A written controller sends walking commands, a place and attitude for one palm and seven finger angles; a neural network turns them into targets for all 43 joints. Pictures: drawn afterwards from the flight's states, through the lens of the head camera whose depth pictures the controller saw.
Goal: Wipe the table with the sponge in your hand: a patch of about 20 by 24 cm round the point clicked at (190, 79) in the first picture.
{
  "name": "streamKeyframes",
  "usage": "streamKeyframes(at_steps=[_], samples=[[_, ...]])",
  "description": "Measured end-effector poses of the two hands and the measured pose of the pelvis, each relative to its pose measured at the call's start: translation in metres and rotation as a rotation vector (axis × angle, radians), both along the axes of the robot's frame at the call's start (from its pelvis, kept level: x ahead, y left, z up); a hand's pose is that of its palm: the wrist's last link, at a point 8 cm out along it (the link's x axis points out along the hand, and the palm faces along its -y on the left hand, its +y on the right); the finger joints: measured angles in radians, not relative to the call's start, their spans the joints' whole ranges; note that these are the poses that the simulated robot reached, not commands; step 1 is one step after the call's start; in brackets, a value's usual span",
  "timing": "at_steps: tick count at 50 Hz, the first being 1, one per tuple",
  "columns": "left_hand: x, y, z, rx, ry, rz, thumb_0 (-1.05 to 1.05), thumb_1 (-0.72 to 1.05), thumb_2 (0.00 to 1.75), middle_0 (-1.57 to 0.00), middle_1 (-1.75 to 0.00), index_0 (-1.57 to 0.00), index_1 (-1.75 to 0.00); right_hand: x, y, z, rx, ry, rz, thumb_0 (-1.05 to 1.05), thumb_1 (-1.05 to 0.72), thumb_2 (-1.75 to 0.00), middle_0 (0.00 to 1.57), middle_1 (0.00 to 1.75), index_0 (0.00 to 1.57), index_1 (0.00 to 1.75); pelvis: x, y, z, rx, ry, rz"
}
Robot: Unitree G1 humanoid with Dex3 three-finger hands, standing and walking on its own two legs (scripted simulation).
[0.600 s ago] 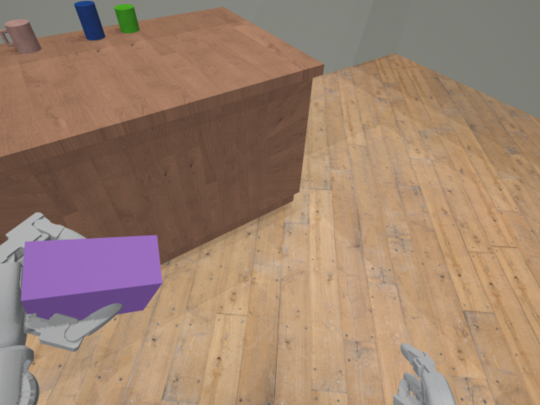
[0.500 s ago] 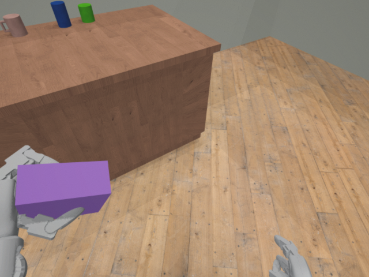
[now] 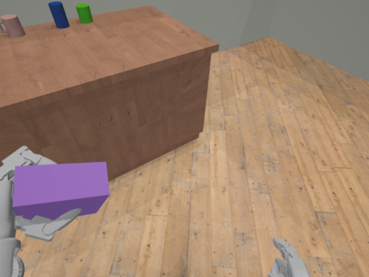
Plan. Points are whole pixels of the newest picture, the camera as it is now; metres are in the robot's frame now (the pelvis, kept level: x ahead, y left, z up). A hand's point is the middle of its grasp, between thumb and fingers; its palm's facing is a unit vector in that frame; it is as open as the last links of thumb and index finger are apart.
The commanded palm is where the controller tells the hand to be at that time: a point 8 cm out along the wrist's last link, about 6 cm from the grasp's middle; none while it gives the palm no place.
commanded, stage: walk to a spot facing it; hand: left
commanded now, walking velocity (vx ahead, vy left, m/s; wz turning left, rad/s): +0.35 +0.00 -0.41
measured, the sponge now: (76, 192) +0.22 +0.21 +0.14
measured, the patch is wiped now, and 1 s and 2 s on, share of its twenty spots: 0.00 0.00 0.00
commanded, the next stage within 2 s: none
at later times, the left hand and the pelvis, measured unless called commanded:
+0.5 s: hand (102, 141) +0.31 +0.19 +0.17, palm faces +0.36 -0.86 -0.37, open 9.9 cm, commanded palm +0.27 +0.23 +0.18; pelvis +0.08 -0.04 -0.02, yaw -5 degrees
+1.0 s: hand (176, 98) +0.46 +0.06 +0.17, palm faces +0.23 -0.84 -0.49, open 9.9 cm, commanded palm +0.40 +0.12 +0.18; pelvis +0.20 -0.13 +0.00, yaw -8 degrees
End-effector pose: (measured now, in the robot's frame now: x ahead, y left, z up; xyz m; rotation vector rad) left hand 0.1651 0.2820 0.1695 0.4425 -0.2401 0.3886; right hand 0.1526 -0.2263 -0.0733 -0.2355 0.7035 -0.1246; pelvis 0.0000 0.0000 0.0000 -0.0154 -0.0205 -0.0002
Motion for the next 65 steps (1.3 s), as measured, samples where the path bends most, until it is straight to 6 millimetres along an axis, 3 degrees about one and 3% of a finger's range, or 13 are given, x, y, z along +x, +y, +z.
streamKeyframes(at_steps=[8,14,19,27,35,41,47,52,56,61,65], samples=[[0.022,-0.016,0.000,0.017,-0.037,0.004,0.00,-0.47,0.98,-0.77,-1.32,-0.77,-1.32,0.006,-0.011,-0.008,0.016,-0.026,-0.040,0.01,-0.90,-0.90,0.20,0.30,0.21,0.30,0.013,-0.014,-0.008,0.009,-0.002,-0.028],[0.049,-0.047,-0.003,0.014,-0.061,-0.044,0.00,-0.47,0.98,-0.77,-1.32,-0.77,-1.32,0.010,-0.037,-0.025,0.022,0.034,-0.050,0.01,-0.90,-0.90,0.20,0.30,0.21,0.30,0.033,-0.035,-0.016,0.014,0.003,-0.031],[0.074,-0.058,0.006,0.018,-0.075,-0.088,0.00,-0.47,0.98,-0.77,-1.32,-0.77,-1.32,0.016,-0.057,-0.019,-0.017,0.106,-0.076,0.01,-0.90,-0.90,0.20,0.30,0.20,0.30,0.054,-0.039,-0.006,0.026,0.014,-0.041],[0.129,-0.058,0.007,0.054,-0.110,-0.120,0.00,-0.47,0.98,-0.77,-1.32,-0.77,-1.32,0.056,-0.070,-0.013,-0.036,0.022,-0.159,0.01,-0.90,-0.90,0.20,0.30,0.20,0.30,0.093,-0.040,-0.015,0.046,0.001,-0.115],[0.188,-0.114,0.016,0.094,-0.047,-0.208,0.00,-0.47,0.98,-0.77,-1.32,-0.78,-1.32,0.088,-0.072,-0.019,0.086,-0.003,-0.184,0.01,-0.90,-0.90,0.20,0.30,0.20,0.30,0.132,-0.072,-0.008,0.030,0.009,-0.173],[0.224,-0.158,0.016,0.155,-0.083,-0.231,0.00,-0.47,0.98,-0.78,-1.32,-0.78,-1.32,0.112,-0.112,-0.054,0.109,0.071,-0.182,0.01,-0.90,-0.90,0.20,0.30,0.21,0.30,0.161,-0.108,-0.026,0.025,-0.011,-0.163],[0.249,-0.177,0.018,0.140,-0.028,-0.229,0.00,-0.47,0.98,-0.78,-1.32,-0.78,-1.32,0.133,-0.157,-0.042,0.059,0.147,-0.223,0.01,-0.90,-0.90,0.20,0.30,0.20,0.30,0.189,-0.126,-0.011,0.034,0.002,-0.148],[0.264,-0.180,0.025,0.158,-0.018,-0.210,0.00,-0.47,0.98,-0.78,-1.32,-0.78,-1.32,0.161,-0.180,-0.022,-0.001,0.145,-0.211,0.01,-0.91,-0.90,0.20,0.30,0.20,0.30,0.215,-0.139,-0.002,0.052,0.006,-0.118],[0.275,-0.174,0.027,0.143,-0.062,-0.170,0.00,-0.47,0.98,-0.78,-1.32,-0.78,-1.32,0.194,-0.186,-0.013,-0.040,0.119,-0.177,0.01,-0.91,-0.90,0.20,0.30,0.20,0.30,0.240,-0.143,-0.004,0.059,-0.003,-0.094],[0.295,-0.166,0.021,0.128,-0.178,-0.137,0.00,-0.47,0.98,-0.78,-1.32,-0.78,-1.32,0.247,-0.178,-0.019,-0.040,0.011,-0.151,0.01,-0.91,-0.90,0.19,0.30,0.20,0.30,0.265,-0.141,-0.026,0.056,-0.033,-0.072],[0.305,-0.166,0.022,0.132,-0.180,-0.105,0.00,-0.47,0.98,-0.78,-1.32,-0.78,-1.32,0.278,-0.156,-0.020,0.043,-0.014,-0.085,0.01,-0.91,-0.90,0.19,0.30,0.20,0.30,0.272,-0.153,-0.024,0.039,-0.032,-0.009]])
